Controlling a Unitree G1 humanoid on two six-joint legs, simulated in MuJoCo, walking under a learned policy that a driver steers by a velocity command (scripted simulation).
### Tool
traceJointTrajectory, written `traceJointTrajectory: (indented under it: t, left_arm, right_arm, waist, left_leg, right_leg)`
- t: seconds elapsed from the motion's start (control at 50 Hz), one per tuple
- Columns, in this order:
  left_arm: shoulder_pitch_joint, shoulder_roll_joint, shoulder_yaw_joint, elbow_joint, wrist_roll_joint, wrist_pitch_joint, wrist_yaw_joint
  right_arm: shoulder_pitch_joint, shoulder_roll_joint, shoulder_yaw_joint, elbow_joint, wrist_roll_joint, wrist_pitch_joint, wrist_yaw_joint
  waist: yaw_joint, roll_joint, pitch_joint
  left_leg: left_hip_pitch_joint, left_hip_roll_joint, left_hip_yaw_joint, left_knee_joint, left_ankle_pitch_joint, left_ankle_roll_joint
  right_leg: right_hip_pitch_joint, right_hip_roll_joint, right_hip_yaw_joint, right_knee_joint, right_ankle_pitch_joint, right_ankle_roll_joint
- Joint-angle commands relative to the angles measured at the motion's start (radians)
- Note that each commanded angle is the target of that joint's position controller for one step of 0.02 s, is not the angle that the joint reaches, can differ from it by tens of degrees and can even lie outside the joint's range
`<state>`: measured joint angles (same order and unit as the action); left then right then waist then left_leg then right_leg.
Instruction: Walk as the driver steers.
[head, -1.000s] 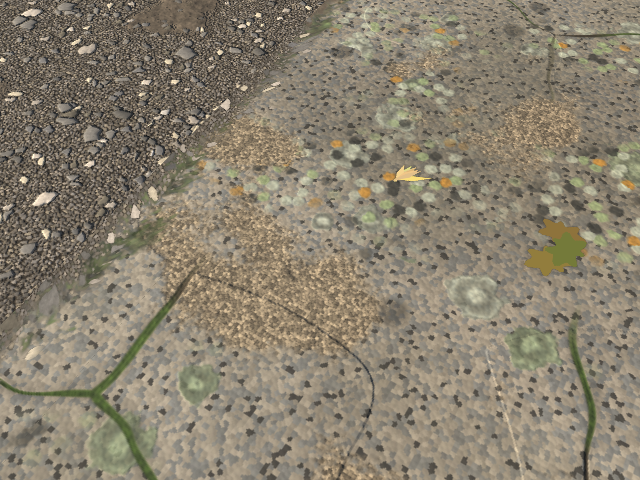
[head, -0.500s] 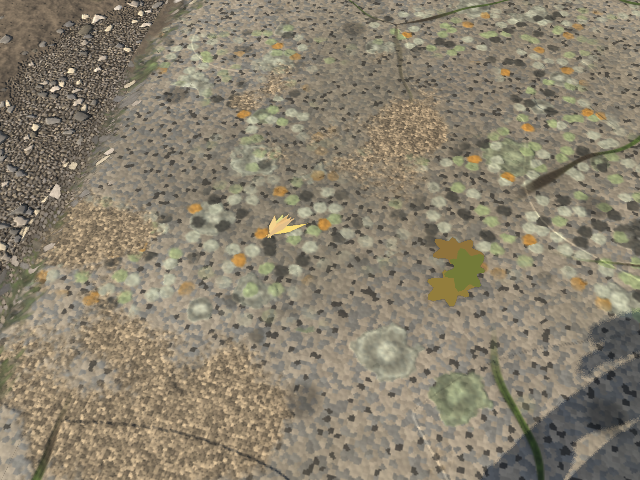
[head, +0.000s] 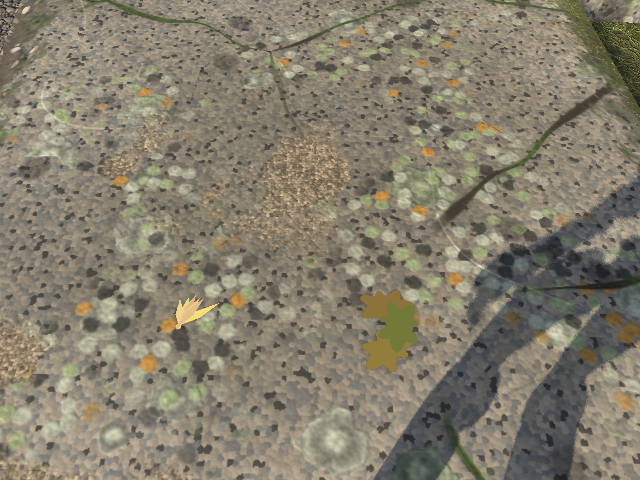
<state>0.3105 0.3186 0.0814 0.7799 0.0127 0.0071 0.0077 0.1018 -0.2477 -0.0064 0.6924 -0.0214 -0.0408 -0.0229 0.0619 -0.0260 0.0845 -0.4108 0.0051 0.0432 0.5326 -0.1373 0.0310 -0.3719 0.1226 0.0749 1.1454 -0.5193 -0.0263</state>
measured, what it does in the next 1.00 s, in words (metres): steps on the spot: right foot, then left foot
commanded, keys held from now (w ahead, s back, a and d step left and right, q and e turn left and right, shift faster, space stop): no key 1.00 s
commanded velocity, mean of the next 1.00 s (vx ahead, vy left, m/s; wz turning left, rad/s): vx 0.03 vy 0.00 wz -0.13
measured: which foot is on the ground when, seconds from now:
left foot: down 0.00-0.30, up 0.32-0.52, down 0.54-1.00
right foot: up 0.00-0.28, down 0.30-1.00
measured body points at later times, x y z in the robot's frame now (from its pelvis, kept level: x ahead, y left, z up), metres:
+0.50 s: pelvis +0.03 -0.01 +0.01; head +0.04 -0.03 +0.46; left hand +0.19 +0.20 -0.10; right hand +0.08 -0.27 -0.13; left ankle +0.05 +0.11 -0.72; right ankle +0.03 -0.11 -0.73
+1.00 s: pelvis +0.03 +0.00 +0.02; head +0.03 +0.00 +0.47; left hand +0.08 +0.25 -0.13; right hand +0.04 -0.24 -0.14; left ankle +0.04 +0.11 -0.73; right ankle +0.03 -0.11 -0.73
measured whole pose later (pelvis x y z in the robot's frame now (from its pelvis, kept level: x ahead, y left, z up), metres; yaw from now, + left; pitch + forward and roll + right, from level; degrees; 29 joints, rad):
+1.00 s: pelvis +0.03 +0.00 +0.02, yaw -5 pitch -2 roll +0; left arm 0.25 0.22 0.01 1.04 0.01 0.00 0.03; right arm 0.26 -0.21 -0.01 1.03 -0.01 0.01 -0.03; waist 0.00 0.00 0.03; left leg -0.15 -0.01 0.01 0.39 -0.21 0.01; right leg -0.16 0.03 0.03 0.39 -0.20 -0.02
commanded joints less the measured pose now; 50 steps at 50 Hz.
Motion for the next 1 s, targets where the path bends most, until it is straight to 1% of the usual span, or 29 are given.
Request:
traceJointTrajectory:
  t: [0.02,0.06,0.1,0.14,0.18,0.2,0.24,0.26,0.28,0.3,0.32,0.34,0.36,0.38,0.4,0.42,0.44,0.48,0.5,0.52,0.54,0.56,0.58,0.6,0.62,0.64,0.7,0.84,1.0]
  left_arm:
    - [0.074,0.06,0.013,-0.05,0.018,0.032,-0.025]
    - [0.077,0.043,0.007,-0.056,0.008,0.039,-0.03]
    - [0.058,0.033,0.0,-0.062,0.01,0.043,-0.03]
    - [0.021,0.019,-0.012,-0.074,0.014,0.05,-0.032]
    - [-0.025,0.003,-0.027,-0.085,0.011,0.054,-0.034]
    - [-0.044,0.004,-0.031,-0.09,0.009,0.054,-0.034]
    - [-0.059,0.008,-0.037,-0.092,0.008,0.051,-0.029]
    - [-0.044,0.001,-0.042,-0.085,0.01,0.045,-0.027]
    - [-0.028,0.0,-0.045,-0.077,0.013,0.035,-0.024]
    - [-0.036,0.019,-0.047,-0.081,0.021,0.024,-0.02]
    - [-0.035,0.083,-0.044,-0.101,0.038,0.013,-0.011]
    - [-0.101,0.116,-0.035,-0.107,0.023,0.009,-0.001]
    - [-0.134,0.064,-0.046,-0.102,0.025,0.002,0.001]
    - [-0.173,0.028,-0.06,-0.095,0.022,-0.005,0.004]
    - [-0.185,0.019,-0.064,-0.09,0.022,-0.008,0.007]
    - [-0.179,0.024,-0.063,-0.084,0.013,-0.014,0.014]
    - [-0.163,0.016,-0.065,-0.074,0.008,-0.019,0.016]
    - [-0.138,0.01,-0.067,-0.05,-0.001,-0.024,0.019]
    - [-0.146,0.013,-0.065,-0.043,-0.006,-0.023,0.021]
    - [-0.146,0.013,-0.063,-0.039,-0.008,-0.023,0.022]
    - [-0.135,0.001,-0.066,-0.033,-0.005,-0.023,0.02]
    - [-0.087,-0.001,-0.061,-0.023,-0.004,-0.022,0.014]
    - [-0.089,-0.003,-0.06,0.002,-0.004,-0.017,0.014]
    - [-0.103,0.007,-0.057,0.015,-0.002,-0.013,0.015]
    - [-0.108,0.01,-0.053,0.024,-0.002,-0.011,0.015]
    - [-0.111,0.013,-0.051,0.032,-0.002,-0.011,0.013]
    - [-0.107,0.003,-0.051,0.068,-0.002,-0.017,0.015]
    - [-0.079,0.0,-0.051,0.163,-0.004,-0.016,0.021]
    - [-0.041,-0.012,-0.058,0.249,-0.005,-0.014,0.026]
  right_arm:
    - [0.087,-0.109,-0.03,-0.035,0.0,0.005,-0.011]
    - [0.105,-0.122,-0.036,-0.021,-0.004,-0.005,-0.004]
    - [0.101,-0.125,-0.039,-0.014,-0.005,-0.008,0.0]
    - [0.095,-0.125,-0.04,-0.007,-0.004,-0.001,0.003]
    - [0.094,-0.133,-0.043,0.001,-0.005,0.01,0.01]
    - [0.106,-0.142,-0.046,0.008,-0.006,0.016,0.013]
    - [0.129,-0.158,-0.052,0.021,-0.005,0.033,0.019]
    - [0.123,-0.162,-0.053,0.024,0.001,0.042,0.02]
    - [0.129,-0.155,-0.05,0.03,0.005,0.048,0.02]
    - [0.162,-0.13,-0.046,0.038,0.0,0.05,0.022]
    - [0.208,-0.051,-0.028,0.015,-0.006,0.05,0.032]
    - [0.188,-0.051,-0.025,0.018,0.011,0.066,0.019]
    - [0.164,-0.091,-0.034,0.026,0.016,0.079,0.018]
    - [0.162,-0.084,-0.037,0.032,0.018,0.081,0.021]
    - [0.179,-0.085,-0.038,0.054,0.015,0.079,0.02]
    - [0.195,-0.09,-0.042,0.067,0.006,0.076,0.019]
    - [0.21,-0.08,-0.039,0.082,0.003,0.072,0.018]
    - [0.212,-0.053,-0.03,0.093,0.011,0.066,0.012]
    - [0.219,-0.043,-0.025,0.103,0.013,0.063,0.007]
    - [0.218,-0.053,-0.025,0.11,0.01,0.059,0.003]
    - [0.209,-0.082,-0.028,0.11,0.001,0.052,0.001]
    - [0.19,-0.132,-0.039,0.116,0.004,0.049,0.001]
    - [0.183,-0.117,-0.042,0.132,0.016,0.049,0.009]
    - [0.189,-0.084,-0.034,0.143,0.014,0.046,0.014]
    - [0.186,-0.077,-0.032,0.151,0.011,0.045,0.013]
    - [0.185,-0.075,-0.031,0.16,0.009,0.043,0.009]
    - [0.183,-0.077,-0.032,0.187,0.011,0.039,0.003]
    - [0.184,-0.072,-0.031,0.257,0.01,0.041,-0.002]
    - [0.191,-0.052,-0.022,0.329,0.01,0.041,-0.006]
  waist:
    - [-0.037,0.171,-0.147]
    - [-0.025,0.156,-0.173]
    - [-0.019,0.15,-0.186]
    - [-0.024,0.167,-0.182]
    - [-0.041,0.193,-0.173]
    - [-0.054,0.204,-0.17]
    - [-0.065,0.201,-0.162]
    - [-0.049,0.181,-0.154]
    - [-0.035,0.153,-0.139]
    - [-0.04,0.087,-0.124]
    - [-0.076,-0.142,-0.165]
    - [-0.065,-0.225,-0.079]
    - [-0.072,-0.16,-0.034]
    - [-0.095,-0.152,-0.033]
    - [-0.102,-0.137,-0.04]
    - [-0.1,-0.144,-0.063]
    - [-0.094,-0.125,-0.098]
    - [-0.088,-0.093,-0.136]
    - [-0.096,-0.082,-0.143]
    - [-0.095,-0.068,-0.147]
    - [-0.082,-0.051,-0.139]
    - [-0.036,0.006,-0.1]
    - [-0.053,0.049,-0.066]
    - [-0.067,0.053,-0.046]
    - [-0.068,0.063,-0.044]
    - [-0.068,0.074,-0.053]
    - [-0.069,0.053,-0.067]
    - [-0.072,0.034,-0.048]
    - [-0.069,0.028,-0.031]
  left_leg:
    - [0.208,0.261,-0.206,-0.212,0.472,0.164]
    - [0.189,0.256,-0.158,-0.211,0.554,0.184]
    - [0.184,0.261,-0.13,-0.216,0.522,0.194]
    - [0.165,0.251,-0.105,-0.229,0.408,0.187]
    - [0.136,0.234,-0.087,-0.239,0.265,0.177]
    - [0.134,0.234,-0.094,-0.238,0.206,0.177]
    - [0.133,0.238,-0.114,-0.219,0.107,0.174]
    - [0.109,0.23,-0.11,-0.194,0.07,0.158]
    - [0.061,0.219,-0.106,-0.165,0.036,0.122]
    - [0.013,0.193,-0.091,-0.129,-0.031,0.06]
    - [-0.042,0.1,0.001,0.068,-0.243,-0.01]
    - [0.024,0.016,-0.003,0.092,-0.391,-0.028]
    - [0.089,0.035,-0.049,0.145,-0.344,-0.031]
    - [0.093,0.021,-0.047,0.135,-0.303,-0.026]
    - [0.104,0.013,-0.041,0.13,-0.263,-0.027]
    - [0.108,0.007,-0.032,0.122,-0.238,-0.029]
    - [0.117,0.001,-0.03,0.102,-0.239,-0.035]
    - [0.16,0.0,-0.03,-0.002,-0.207,-0.044]
    - [0.213,0.005,-0.028,-0.089,-0.114,-0.046]
    - [0.276,0.027,-0.051,-0.148,0.004,-0.047]
    - [0.317,0.076,-0.097,-0.169,0.072,-0.046]
    - [0.295,0.101,-0.122,-0.136,0.123,-0.032]
    - [0.214,0.088,-0.12,-0.145,0.055,-0.021]
    - [0.184,0.082,-0.119,-0.171,0.01,-0.021]
    - [0.176,0.078,-0.118,-0.184,-0.005,-0.022]
    - [0.186,0.075,-0.118,-0.19,0.001,-0.021]
    - [0.221,0.08,-0.122,-0.196,0.005,-0.014]
    - [0.238,0.086,-0.131,-0.215,-0.025,-0.001]
    - [0.235,0.084,-0.134,-0.226,-0.047,0.006]
  right_leg:
    - [-0.105,-0.077,-0.012,0.089,0.067,0.042]
    - [-0.075,-0.061,-0.01,0.056,0.089,0.046]
    - [-0.065,-0.063,-0.013,-0.018,0.107,0.044]
    - [-0.037,-0.079,-0.03,-0.137,0.13,0.038]
    - [0.029,-0.089,-0.057,-0.279,0.135,0.03]
    - [0.055,-0.087,-0.072,-0.332,0.125,0.027]
    - [0.106,-0.08,-0.098,-0.448,0.126,0.016]
    - [0.167,-0.077,-0.112,-0.553,0.182,0.005]
    - [0.248,-0.079,-0.106,-0.683,0.251,-0.011]
    - [0.301,-0.139,-0.01,-0.802,0.3,-0.027]
    - [0.349,-0.4,0.296,-0.915,0.338,-0.065]
    - [0.078,-0.482,0.349,-0.942,0.377,-0.176]
    - [0.028,-0.423,0.289,-0.937,0.369,-0.188]
    - [0.036,-0.372,0.222,-0.927,0.386,-0.164]
    - [0.07,-0.324,0.167,-0.908,0.45,-0.14]
    - [0.123,-0.301,0.132,-0.872,0.559,-0.131]
    - [0.18,-0.293,0.11,-0.834,0.689,-0.135]
    - [0.239,-0.294,0.098,-0.78,0.778,-0.133]
    - [0.231,-0.283,0.093,-0.76,0.734,-0.115]
    - [0.2,-0.267,0.098,-0.758,0.623,-0.085]
    - [0.159,-0.244,0.103,-0.762,0.502,-0.056]
    - [0.134,-0.197,0.083,-0.784,0.432,-0.04]
    - [0.167,-0.175,0.056,-0.796,0.382,-0.034]
    - [0.19,-0.179,0.056,-0.785,0.377,-0.033]
    - [0.201,-0.183,0.056,-0.778,0.392,-0.035]
    - [0.207,-0.188,0.058,-0.773,0.414,-0.038]
    - [0.2,-0.19,0.057,-0.785,0.415,-0.035]
    - [0.188,-0.187,0.054,-0.817,0.384,-0.024]
    - [0.182,-0.188,0.05,-0.831,0.367,-0.018]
